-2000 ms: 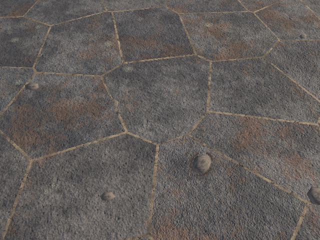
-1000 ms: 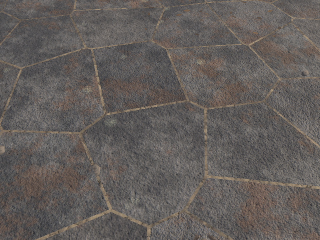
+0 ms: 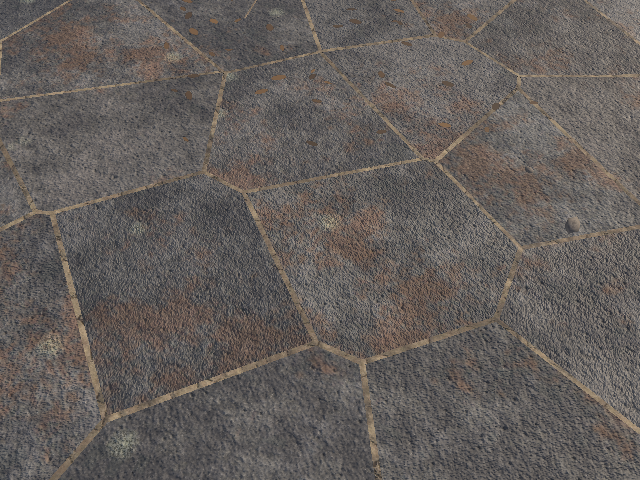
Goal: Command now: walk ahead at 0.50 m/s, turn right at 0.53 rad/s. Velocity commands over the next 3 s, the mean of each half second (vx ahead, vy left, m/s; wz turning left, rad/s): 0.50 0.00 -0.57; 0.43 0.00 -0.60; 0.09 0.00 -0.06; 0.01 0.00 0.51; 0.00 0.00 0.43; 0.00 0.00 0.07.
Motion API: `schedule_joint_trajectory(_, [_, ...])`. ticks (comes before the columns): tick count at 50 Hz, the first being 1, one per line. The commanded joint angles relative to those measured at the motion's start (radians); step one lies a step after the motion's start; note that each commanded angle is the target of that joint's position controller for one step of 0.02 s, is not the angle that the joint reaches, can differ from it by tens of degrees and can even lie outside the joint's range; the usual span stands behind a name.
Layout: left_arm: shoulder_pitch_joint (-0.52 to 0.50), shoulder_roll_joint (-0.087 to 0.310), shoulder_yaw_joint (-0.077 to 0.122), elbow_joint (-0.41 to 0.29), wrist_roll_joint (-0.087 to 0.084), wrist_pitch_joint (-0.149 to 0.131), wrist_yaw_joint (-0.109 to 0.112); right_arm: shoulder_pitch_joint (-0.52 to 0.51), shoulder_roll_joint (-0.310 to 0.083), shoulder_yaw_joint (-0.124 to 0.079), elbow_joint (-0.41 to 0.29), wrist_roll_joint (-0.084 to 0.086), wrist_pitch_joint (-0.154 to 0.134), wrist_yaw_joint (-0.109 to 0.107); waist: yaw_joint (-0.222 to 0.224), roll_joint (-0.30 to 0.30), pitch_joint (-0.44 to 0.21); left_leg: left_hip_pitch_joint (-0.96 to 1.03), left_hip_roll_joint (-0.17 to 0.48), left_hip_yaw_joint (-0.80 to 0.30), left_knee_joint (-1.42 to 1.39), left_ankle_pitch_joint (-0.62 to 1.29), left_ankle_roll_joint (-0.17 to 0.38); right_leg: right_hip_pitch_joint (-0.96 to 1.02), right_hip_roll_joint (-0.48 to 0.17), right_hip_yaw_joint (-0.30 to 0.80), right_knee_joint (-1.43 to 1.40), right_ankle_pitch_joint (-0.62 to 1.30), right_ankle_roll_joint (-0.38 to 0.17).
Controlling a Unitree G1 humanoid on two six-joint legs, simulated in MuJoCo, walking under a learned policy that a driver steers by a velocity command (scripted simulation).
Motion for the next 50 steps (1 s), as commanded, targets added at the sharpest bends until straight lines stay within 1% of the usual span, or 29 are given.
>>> schedule_joint_trajectory(1, [0.034,0.015,0.013,-0.073,0.001,0.017,-0.003,0.008,-0.107,-0.027,-0.024,-0.003,-0.016,-0.006,0.012,0.140,-0.016,0.123,0.281,-0.215,-0.262,0.100,0.154,-0.153,-0.093,0.053,-0.007,0.086,0.002])
schedule_joint_trajectory(4, [-0.034,0.018,0.015,-0.112,0.010,0.026,-0.007,0.029,-0.137,-0.039,-0.007,-0.005,-0.015,-0.017,0.006,0.104,0.007,0.149,0.286,-0.124,-0.280,0.183,0.162,-0.220,-0.093,0.064,-0.114,0.195,0.016])
schedule_joint_trajectory(8, [-0.155,0.009,0.006,-0.155,0.012,0.017,-0.033,0.049,-0.167,-0.046,-0.001,-0.001,-0.001,-0.027,-0.029,0.096,0.035,0.184,0.267,-0.002,-0.283,0.208,0.137,-0.200,-0.080,0.006,-0.328,0.354,0.015])
schedule_joint_trajectory(11, [-0.260,0.004,-0.003,-0.202,0.012,0.017,-0.053,0.096,-0.191,-0.052,0.010,0.010,0.013,-0.030,-0.068,0.088,0.067,0.252,0.287,0.044,-0.270,0.201,0.128,-0.204,-0.068,-0.047,-0.435,0.351,0.005])
schedule_joint_trajectory(14, [-0.310,0.017,-0.001,-0.244,0.010,0.021,-0.069,0.121,-0.212,-0.060,0.020,0.025,0.033,-0.029,-0.071,0.102,0.083,0.342,0.315,0.075,-0.214,0.271,0.106,-0.197,-0.048,-0.088,-0.498,0.250,-0.024])
schedule_joint_trajectory(16, [-0.275,0.046,0.013,-0.256,0.012,0.026,-0.074,0.103,-0.239,-0.068,0.014,0.033,0.045,-0.031,-0.030,0.133,0.041,0.369,0.317,0.111,-0.099,0.563,0.085,-0.090,0.008,-0.144,-0.517,0.151,-0.060])
schedule_joint_trajectory(17, [-0.201,0.073,0.028,-0.243,0.011,0.028,-0.073,0.091,-0.252,-0.072,0.010,0.036,0.053,-0.033,0.018,0.146,-0.009,0.366,0.307,0.131,0.025,0.730,0.073,0.020,0.054,-0.175,-0.530,0.115,-0.084])
schedule_joint_trajectory(18, [-0.046,0.116,0.056,-0.202,0.009,0.028,-0.068,0.071,-0.251,-0.070,0.004,0.041,0.061,-0.035,0.106,0.127,-0.087,0.310,0.270,0.162,0.229,0.794,0.047,0.232,0.110,-0.197,-0.603,0.171,-0.118])
schedule_joint_trajectory(19, [0.135,0.203,0.097,-0.154,0.008,0.035,-0.048,0.080,-0.220,-0.057,-0.012,0.023,0.058,-0.037,0.178,0.039,-0.182,0.071,0.229,0.164,0.531,0.557,-0.004,0.553,0.054,-0.052,-0.631,0.190,-0.171])
schedule_joint_trajectory(20, [0.110,0.329,0.112,-0.158,0.000,0.028,-0.039,0.161,-0.059,-0.007,-0.076,-0.020,0.029,-0.022,0.051,-0.244,-0.240,-0.401,0.035,0.090,0.889,-0.373,-0.064,0.869,-0.213,0.505,-0.718,0.076,-0.342])
schedule_joint_trajectory(21, [0.154,0.257,0.086,-0.191,0.014,0.011,-0.045,0.073,-0.123,-0.013,-0.093,0.023,-0.019,-0.008,0.117,-0.138,-0.385,-0.513,-0.002,-0.155,1.012,-0.440,-0.047,0.921,-0.295,0.785,-0.889,-0.044,-0.395])
schedule_joint_trajectory(22, [0.121,0.191,0.066,-0.179,0.025,-0.004,-0.050,-0.031,-0.173,-0.027,-0.122,0.061,-0.039,-0.001,0.128,-0.070,-0.246,-0.603,0.043,-0.167,1.006,-0.339,-0.018,0.849,-0.268,0.644,-0.901,0.048,-0.334])
schedule_joint_trajectory(23, [0.057,0.157,0.055,-0.189,0.018,-0.011,-0.050,-0.035,-0.161,-0.022,-0.120,0.049,-0.047,-0.006,0.085,-0.009,-0.175,-0.565,0.088,-0.169,0.922,-0.247,0.000,0.705,-0.225,0.512,-0.890,0.133,-0.296])
schedule_joint_trajectory(24, [-0.027,0.121,0.042,-0.206,0.018,-0.011,-0.049,-0.021,-0.166,-0.028,-0.102,0.024,-0.042,-0.014,0.037,0.031,-0.119,-0.482,0.122,-0.171,0.834,-0.193,-0.006,0.553,-0.182,0.405,-0.895,0.229,-0.263])
schedule_joint_trajectory(25, [-0.073,0.098,0.032,-0.225,0.028,-0.012,-0.045,0.005,-0.175,-0.037,-0.097,0.017,-0.028,-0.014,0.000,0.013,-0.099,-0.402,0.145,-0.180,0.776,-0.158,-0.011,0.450,-0.154,0.346,-0.916,0.299,-0.250])
schedule_joint_trajectory(27, [-0.081,0.107,0.031,-0.230,0.027,-0.017,-0.037,0.014,-0.157,-0.039,-0.105,0.006,-0.001,-0.012,-0.023,0.018,-0.081,-0.344,0.138,-0.165,0.697,-0.123,-0.038,0.354,-0.127,0.299,-0.949,0.376,-0.253])
schedule_joint_trajectory(30, [-0.027,0.145,0.041,-0.214,0.020,-0.021,-0.016,-0.080,-0.123,-0.030,-0.143,-0.009,0.013,-0.018,-0.004,0.021,-0.038,-0.370,0.107,-0.149,0.516,0.021,-0.078,0.304,-0.093,0.232,-0.968,0.426,-0.246])
schedule_joint_trajectory(34, [0.033,0.146,0.043,-0.195,0.014,-0.013,-0.003,-0.219,-0.094,-0.015,-0.187,0.001,0.006,-0.006,0.050,-0.028,-0.006,-0.309,0.045,-0.144,0.227,0.243,-0.078,0.280,-0.042,0.198,-0.953,0.303,-0.188])
schedule_joint_trajectory(38, [0.089,0.144,0.044,-0.169,0.007,-0.006,-0.001,-0.292,-0.117,-0.017,-0.229,0.014,-0.007,0.010,0.077,-0.045,0.006,-0.276,0.018,-0.163,0.116,0.241,-0.060,0.344,-0.074,0.275,-0.888,0.254,-0.171])
schedule_joint_trajectory(41, [0.078,0.147,0.046,-0.171,0.009,0.010,0.009,-0.264,-0.151,-0.030,-0.234,0.012,-0.023,0.016,0.052,-0.077,0.001,-0.218,-0.002,-0.165,0.061,0.124,-0.033,0.411,-0.087,0.349,-0.786,0.327,-0.149])
schedule_joint_trajectory(42, [0.061,0.142,0.045,-0.179,0.011,0.019,0.012,-0.210,-0.162,-0.038,-0.222,0.006,-0.028,0.013,0.024,-0.096,-0.021,-0.148,-0.018,-0.144,0.030,0.112,-0.016,0.421,-0.065,0.354,-0.723,0.418,-0.128])
schedule_joint_trajectory(43, [0.032,0.121,0.038,-0.196,0.011,0.023,0.013,-0.124,-0.184,-0.049,-0.206,-0.007,-0.034,0.007,-0.024,-0.091,-0.080,-0.003,0.000,-0.138,-0.009,0.190,0.013,0.401,-0.004,0.322,-0.602,0.514,-0.087])
schedule_joint_trajectory(44, [0.003,0.075,0.020,-0.235,0.025,0.022,0.013,0.013,-0.246,-0.064,-0.198,-0.031,-0.037,0.001,-0.084,-0.013,-0.228,0.272,0.161,-0.260,0.061,0.421,0.083,0.271,0.057,0.259,-0.345,0.403,-0.037])
schedule_joint_trajectory(45, [0.190,0.009,0.002,-0.241,0.014,0.018,0.013,0.103,-0.296,-0.074,-0.179,-0.042,-0.019,-0.002,-0.022,0.299,-0.402,0.655,0.439,-0.630,0.081,0.604,0.276,-0.077,0.203,0.144,-0.005,-0.275,0.040])
schedule_joint_trajectory(46, [0.236,0.113,0.014,-0.226,0.008,0.018,0.012,0.108,-0.232,-0.062,-0.184,-0.006,-0.004,0.004,-0.021,0.311,-0.434,0.645,0.489,-0.774,0.043,0.480,0.296,-0.176,0.134,0.168,0.164,-0.355,0.062])
schedule_joint_trajectory(47, [0.136,0.172,0.033,-0.231,0.003,0.030,0.013,0.056,-0.159,-0.041,-0.209,-0.002,0.010,-0.002,-0.045,0.214,-0.297,0.528,0.434,-0.613,0.028,0.463,0.252,-0.225,0.096,0.149,0.216,-0.284,0.085])
schedule_joint_trajectory(48, [0.058,0.183,0.038,-0.247,0.011,0.044,0.017,0.000,-0.131,-0.028,-0.216,-0.006,0.025,-0.007,-0.038,0.137,-0.208,0.395,0.381,-0.465,0.015,0.505,0.216,-0.216,0.061,0.101,0.194,-0.222,0.099])
schedule_joint_trajectory(49, [0.025,0.175,0.042,-0.259,0.019,0.055,0.019,-0.037,-0.119,-0.023,-0.213,-0.007,0.035,-0.009,-0.017,0.120,-0.143,0.277,0.333,-0.378,-0.002,0.541,0.200,-0.190,0.033,0.081,0.151,-0.185,0.106])
schedule_joint_trajectory(50, [0.035,0.152,0.043,-0.263,0.014,0.069,0.017,-0.060,-0.120,-0.021,-0.207,-0.012,0.039,-0.010,0.013,0.140,-0.108,0.180,0.296,-0.307,-0.035,0.521,0.186,-0.135,0.007,0.066,0.103,-0.164,0.104])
